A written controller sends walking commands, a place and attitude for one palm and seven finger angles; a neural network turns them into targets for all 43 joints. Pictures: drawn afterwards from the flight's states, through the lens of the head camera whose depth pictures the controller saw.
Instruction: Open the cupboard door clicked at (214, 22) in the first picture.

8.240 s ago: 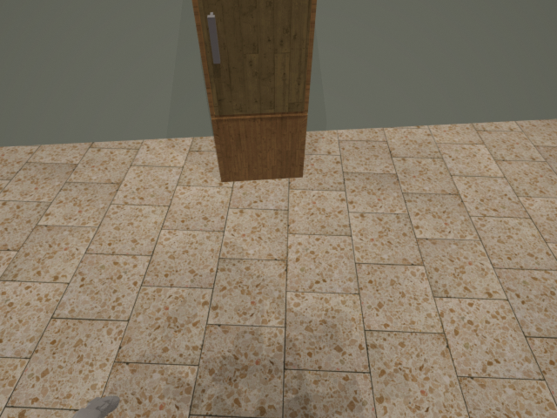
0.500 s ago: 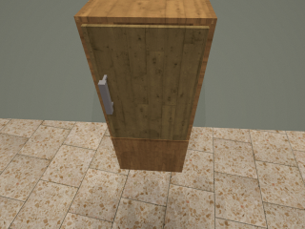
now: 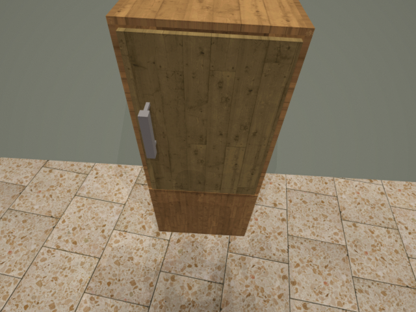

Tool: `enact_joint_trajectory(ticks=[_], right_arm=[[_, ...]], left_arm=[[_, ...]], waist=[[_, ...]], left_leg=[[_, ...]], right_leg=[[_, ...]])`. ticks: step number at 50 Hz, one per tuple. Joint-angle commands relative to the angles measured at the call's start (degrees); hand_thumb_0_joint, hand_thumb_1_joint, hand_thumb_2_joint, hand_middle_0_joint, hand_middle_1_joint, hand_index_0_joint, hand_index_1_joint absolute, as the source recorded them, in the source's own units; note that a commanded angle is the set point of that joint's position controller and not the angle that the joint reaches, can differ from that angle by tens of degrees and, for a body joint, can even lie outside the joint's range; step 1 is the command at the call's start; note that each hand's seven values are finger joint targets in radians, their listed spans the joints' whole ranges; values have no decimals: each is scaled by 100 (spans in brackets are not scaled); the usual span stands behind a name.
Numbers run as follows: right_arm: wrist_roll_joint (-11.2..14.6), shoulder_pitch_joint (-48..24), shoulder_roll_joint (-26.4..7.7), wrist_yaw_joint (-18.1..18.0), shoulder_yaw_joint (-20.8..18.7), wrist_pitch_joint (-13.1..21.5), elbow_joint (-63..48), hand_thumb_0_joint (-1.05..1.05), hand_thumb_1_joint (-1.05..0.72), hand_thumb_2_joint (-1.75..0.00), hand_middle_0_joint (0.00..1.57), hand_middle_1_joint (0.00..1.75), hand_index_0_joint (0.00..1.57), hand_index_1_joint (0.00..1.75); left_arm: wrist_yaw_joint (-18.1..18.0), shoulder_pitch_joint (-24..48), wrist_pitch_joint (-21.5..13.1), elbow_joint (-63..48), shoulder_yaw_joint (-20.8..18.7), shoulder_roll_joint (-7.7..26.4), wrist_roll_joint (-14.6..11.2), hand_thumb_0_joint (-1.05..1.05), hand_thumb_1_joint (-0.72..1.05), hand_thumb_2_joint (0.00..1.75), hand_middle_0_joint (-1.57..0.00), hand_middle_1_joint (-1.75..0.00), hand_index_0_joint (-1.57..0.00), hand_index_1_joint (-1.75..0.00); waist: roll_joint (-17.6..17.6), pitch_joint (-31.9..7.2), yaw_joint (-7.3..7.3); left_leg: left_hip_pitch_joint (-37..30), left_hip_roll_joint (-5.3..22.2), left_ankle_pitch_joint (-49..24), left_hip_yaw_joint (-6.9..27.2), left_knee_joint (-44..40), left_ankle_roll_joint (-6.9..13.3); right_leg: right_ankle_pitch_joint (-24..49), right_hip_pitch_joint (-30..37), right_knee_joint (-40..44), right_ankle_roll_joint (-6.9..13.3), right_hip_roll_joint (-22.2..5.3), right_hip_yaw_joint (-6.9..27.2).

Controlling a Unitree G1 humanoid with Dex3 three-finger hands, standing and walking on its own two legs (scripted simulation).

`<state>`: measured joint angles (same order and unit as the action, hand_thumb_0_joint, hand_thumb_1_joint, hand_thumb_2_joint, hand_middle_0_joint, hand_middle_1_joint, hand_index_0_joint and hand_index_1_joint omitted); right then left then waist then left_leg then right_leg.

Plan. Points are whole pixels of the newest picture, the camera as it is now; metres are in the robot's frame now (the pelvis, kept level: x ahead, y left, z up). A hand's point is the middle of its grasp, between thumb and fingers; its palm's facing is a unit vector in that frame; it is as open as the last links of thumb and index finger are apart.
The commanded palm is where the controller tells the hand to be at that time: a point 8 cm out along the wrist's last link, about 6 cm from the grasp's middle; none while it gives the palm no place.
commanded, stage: come to a stop and stand still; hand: left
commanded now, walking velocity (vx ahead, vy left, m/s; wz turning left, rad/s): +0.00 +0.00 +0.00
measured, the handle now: (149, 130) +0.56 +0.21 -0.01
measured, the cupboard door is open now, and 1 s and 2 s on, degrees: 0 0 0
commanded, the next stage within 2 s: look again from close up in 0.16 s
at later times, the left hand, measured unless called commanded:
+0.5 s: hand out of the picture +0.02 +0.21 -0.17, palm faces +0.00 -0.96 -0.27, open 7.4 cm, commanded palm none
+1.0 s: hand out of the picture -0.05 +0.20 -0.18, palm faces -0.01 -0.98 -0.19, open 7.4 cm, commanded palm none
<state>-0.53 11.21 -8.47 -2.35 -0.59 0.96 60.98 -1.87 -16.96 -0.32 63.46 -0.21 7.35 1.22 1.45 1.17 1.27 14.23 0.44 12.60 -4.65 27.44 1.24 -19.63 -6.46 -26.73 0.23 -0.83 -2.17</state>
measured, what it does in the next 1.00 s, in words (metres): shifts its weight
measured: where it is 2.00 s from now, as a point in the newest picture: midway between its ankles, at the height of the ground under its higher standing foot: outside the picture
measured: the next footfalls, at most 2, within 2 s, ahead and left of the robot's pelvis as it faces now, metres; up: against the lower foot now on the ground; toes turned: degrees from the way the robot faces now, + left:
right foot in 1.82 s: +0.11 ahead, -0.12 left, +0.00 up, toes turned -8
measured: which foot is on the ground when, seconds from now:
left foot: down 0.00-1.00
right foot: down 0.00-1.00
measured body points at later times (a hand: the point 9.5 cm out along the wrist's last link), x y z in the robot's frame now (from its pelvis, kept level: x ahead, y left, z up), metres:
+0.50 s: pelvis -0.02 +0.01 +0.00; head -0.02 +0.00 +0.45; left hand +0.02 +0.26 -0.15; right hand +0.01 -0.24 -0.16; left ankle +0.02 +0.11 -0.74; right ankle -0.06 -0.11 -0.74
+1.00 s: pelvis -0.05 +0.02 +0.00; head -0.07 +0.04 +0.45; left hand -0.05 +0.26 -0.16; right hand -0.03 -0.23 -0.14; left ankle +0.02 +0.11 -0.74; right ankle -0.06 -0.11 -0.74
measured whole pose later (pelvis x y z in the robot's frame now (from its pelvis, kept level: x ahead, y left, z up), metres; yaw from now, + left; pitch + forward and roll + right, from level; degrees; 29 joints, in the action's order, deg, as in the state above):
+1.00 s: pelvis -0.05 +0.02 +0.00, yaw +0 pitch -2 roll -1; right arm -1.1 15.2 -11.6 0.1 -0.2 -0.8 60.7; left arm -1.3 -19.4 0.7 59.2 0.9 11.7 1.4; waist 1.0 0.2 -0.5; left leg 16.6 0.4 8.1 -4.5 26.4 2.7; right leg -15.1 -8.8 -25.9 -0.9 -0.9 -2.4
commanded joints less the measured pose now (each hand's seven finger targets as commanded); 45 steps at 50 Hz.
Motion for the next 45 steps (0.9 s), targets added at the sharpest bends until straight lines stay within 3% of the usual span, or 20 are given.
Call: enact_joint_trajectory(ticks=[1,12,13,14,15,16,19,22,30,32,37,45], right_arm=[[-18,501,-510,8,-58,27,-79,0,-90,-90,20,30,20,30],[-24,607,-533,40,-3,30,111,0,-90,-90,20,30,20,30],[-39,290,-1270,137,-112,90,-534,0,-90,-90,20,30,20,30],[-90,374,-1322,87,-257,215,-668,0,-90,-90,20,30,20,30],[-89,366,-1121,42,-239,231,-568,0,-90,-90,20,30,20,30],[-70,490,-1094,37,-208,230,-591,0,-90,-90,20,30,20,30],[-66,568,-1063,54,-213,154,-673,0,-90,-90,20,30,20,30],[-58,518,-1147,52,-248,105,-702,0,-90,-90,20,30,20,30],[-70,271,-1156,143,-189,-1,-697,0,-90,-90,20,30,20,30],[-72,191,-1249,158,-196,-9,-690,0,-90,-90,20,30,20,30],[-68,154,-1298,180,-181,-21,-662,0,-90,-90,20,30,20,30],[-35,292,-1158,186,-149,-22,-473,0,-90,-90,20,30,20,30]], left_arm=[[-14,-514,-46,-87,-77,430,-29,0,90,90,-20,-30,-20,-30],[-9,-471,-54,-45,-55,532,-47,0,90,90,-20,-30,-20,-30],[-37,-286,-185,-551,-11,1610,64,0,90,90,-20,-30,-20,-30],[-67,-96,-206,-621,-211,1372,21,0,90,90,-20,-30,-20,-30],[-77,-132,-246,-555,-202,1258,-1,0,90,90,-20,-30,-20,-30],[-84,-207,-269,-598,-144,1204,-41,0,90,90,-20,-30,-20,-30],[-76,-202,-200,-718,-152,1114,-46,0,90,90,-20,-30,-20,-30],[-73,-165,-140,-850,-183,1187,-32,0,90,90,-20,-30,-20,-30],[-34,-40,-60,-1037,-132,1343,-26,0,90,90,-20,-30,-20,-30],[-15,29,-57,-1053,-134,1402,-22,0,90,90,-20,-30,-20,-30],[6,-29,-37,-1024,-115,1407,-7,0,90,90,-20,-30,-20,-30],[6,-279,-40,-833,-57,1193,-4,0,90,90,-20,-30,-20,-30]], waist=[[-115,86,-60],[-35,240,-45],[-252,858,-175],[-821,-80,-245],[-841,-650,-194],[-539,-802,-200],[245,-493,-218],[178,-82,-187],[91,337,-174],[-70,437,-173],[-190,422,-147],[-129,196,-140]], left_leg=[[-523,661,-1352,722,-579,110],[-485,605,-942,723,-828,70],[-328,365,-851,807,-531,-34],[-526,499,-1441,808,-178,22],[-747,559,-1880,865,-16,88],[-757,560,-2067,863,109,138],[-369,522,-1613,738,133,199],[-155,528,-1325,686,6,207],[-46,470,-182,666,-301,119],[-15,475,136,717,-444,101],[129,539,676,861,-769,91],[20,573,628,899,-896,63]], right_leg=[[1150,-501,523,114,-530,391],[982,-469,707,119,-561,402],[849,-894,874,177,-475,445],[999,-699,303,238,-600,545],[1363,-484,253,268,-587,535],[1747,-315,240,284,-583,521],[1959,-343,145,289,-568,509],[1721,-522,116,289,-531,530],[388,-929,542,246,-526,661],[42,-1056,645,242,-507,681],[-128,-968,718,187,-460,624],[57,-855,796,117,-486,569]])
